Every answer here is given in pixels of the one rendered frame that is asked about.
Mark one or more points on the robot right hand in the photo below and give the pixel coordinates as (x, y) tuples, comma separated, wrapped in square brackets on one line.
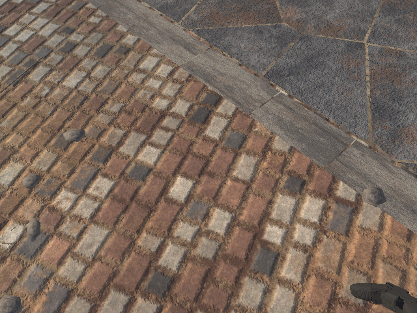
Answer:
[(389, 295)]

